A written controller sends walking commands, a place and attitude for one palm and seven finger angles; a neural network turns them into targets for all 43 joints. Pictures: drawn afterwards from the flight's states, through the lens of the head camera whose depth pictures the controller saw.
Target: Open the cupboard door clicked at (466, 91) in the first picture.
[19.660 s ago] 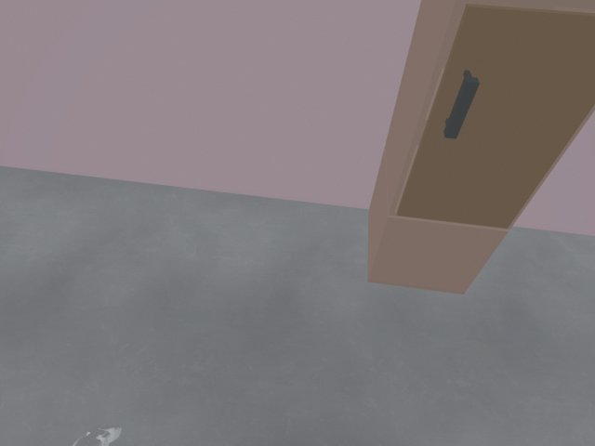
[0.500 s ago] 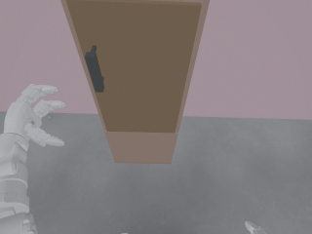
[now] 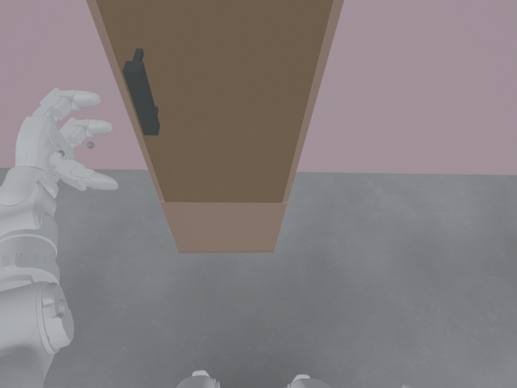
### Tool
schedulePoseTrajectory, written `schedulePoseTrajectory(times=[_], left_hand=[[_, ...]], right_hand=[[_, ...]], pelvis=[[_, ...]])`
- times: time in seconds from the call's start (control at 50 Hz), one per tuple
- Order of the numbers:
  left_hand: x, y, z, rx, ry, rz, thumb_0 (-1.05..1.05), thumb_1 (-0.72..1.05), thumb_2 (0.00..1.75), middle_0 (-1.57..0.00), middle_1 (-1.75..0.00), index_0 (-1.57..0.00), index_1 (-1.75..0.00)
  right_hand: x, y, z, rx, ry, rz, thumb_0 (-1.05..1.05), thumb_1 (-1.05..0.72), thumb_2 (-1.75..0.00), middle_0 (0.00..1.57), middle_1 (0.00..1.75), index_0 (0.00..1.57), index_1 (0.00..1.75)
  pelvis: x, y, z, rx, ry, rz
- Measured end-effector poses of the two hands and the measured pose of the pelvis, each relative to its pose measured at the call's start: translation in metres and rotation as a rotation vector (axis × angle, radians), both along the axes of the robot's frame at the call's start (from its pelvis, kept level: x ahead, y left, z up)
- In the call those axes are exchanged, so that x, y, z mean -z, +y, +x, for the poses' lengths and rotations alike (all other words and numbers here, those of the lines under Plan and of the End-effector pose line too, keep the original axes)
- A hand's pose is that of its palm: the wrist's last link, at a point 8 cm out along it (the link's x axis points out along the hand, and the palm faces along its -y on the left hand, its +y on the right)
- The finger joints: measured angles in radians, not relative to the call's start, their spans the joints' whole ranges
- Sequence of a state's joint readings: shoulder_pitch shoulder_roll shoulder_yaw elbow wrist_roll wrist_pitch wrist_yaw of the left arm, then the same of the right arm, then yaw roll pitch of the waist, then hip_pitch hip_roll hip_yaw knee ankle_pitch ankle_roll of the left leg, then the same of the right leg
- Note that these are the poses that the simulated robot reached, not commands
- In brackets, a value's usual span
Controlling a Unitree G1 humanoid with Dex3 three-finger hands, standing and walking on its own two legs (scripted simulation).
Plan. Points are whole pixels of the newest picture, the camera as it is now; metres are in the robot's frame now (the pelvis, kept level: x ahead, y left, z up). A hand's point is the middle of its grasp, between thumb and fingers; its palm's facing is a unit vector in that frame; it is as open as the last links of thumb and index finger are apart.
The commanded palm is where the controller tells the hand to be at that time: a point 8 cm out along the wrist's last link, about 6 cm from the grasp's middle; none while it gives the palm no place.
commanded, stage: move the hooked fingers beside the handle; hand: left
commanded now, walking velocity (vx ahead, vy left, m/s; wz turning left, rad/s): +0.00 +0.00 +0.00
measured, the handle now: (145, 93) +0.58 +0.19 +0.09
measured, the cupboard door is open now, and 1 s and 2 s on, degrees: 0 0 0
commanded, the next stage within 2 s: slide the fingers in behind the handle in 1.28 s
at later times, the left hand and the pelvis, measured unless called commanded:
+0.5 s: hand (106, 109) +0.51 +0.24 +0.11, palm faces +0.01 -1.00 +0.00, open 14.0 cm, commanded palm +0.50 +0.29 +0.10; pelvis +0.01 -0.01 -0.01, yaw -1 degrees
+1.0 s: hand (97, 117) +0.51 +0.26 +0.10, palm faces -0.01 -1.00 +0.02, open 14.0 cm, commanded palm +0.50 +0.30 +0.09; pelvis +0.01 +0.01 -0.01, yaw -1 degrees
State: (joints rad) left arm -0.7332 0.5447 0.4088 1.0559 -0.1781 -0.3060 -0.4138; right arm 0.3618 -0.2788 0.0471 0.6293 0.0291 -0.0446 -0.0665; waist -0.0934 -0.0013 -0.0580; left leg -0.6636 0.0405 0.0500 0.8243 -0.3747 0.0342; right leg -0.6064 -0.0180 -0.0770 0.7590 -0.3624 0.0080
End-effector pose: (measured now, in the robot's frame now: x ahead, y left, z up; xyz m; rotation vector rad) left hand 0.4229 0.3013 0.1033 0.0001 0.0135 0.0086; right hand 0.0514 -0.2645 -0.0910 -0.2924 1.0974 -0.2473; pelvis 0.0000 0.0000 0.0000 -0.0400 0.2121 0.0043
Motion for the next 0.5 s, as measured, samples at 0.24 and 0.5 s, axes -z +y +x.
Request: schedulePoseTrajectory(times=[0.24,0.5], left_hand=[[0.000,-0.010,0.037,0.000,0.025,0.003,-0.01,-0.50,0.30,-0.30,-1.20,-0.30,-1.20],[-0.006,-0.008,0.069,-0.002,0.028,0.000,-0.01,-0.50,0.30,-0.30,-1.20,-0.30,-1.20]], right_hand=[[0.005,-0.011,-0.044,0.088,0.147,-0.012,0.01,-0.91,-0.90,0.21,0.30,0.20,0.30],[0.002,-0.018,-0.071,0.143,0.248,-0.031,0.01,-0.91,-0.90,0.21,0.30,0.20,0.30]], pelvis=[[0.004,-0.006,0.003,0.014,0.047,-0.002],[0.007,-0.011,0.007,0.023,0.098,-0.009]])
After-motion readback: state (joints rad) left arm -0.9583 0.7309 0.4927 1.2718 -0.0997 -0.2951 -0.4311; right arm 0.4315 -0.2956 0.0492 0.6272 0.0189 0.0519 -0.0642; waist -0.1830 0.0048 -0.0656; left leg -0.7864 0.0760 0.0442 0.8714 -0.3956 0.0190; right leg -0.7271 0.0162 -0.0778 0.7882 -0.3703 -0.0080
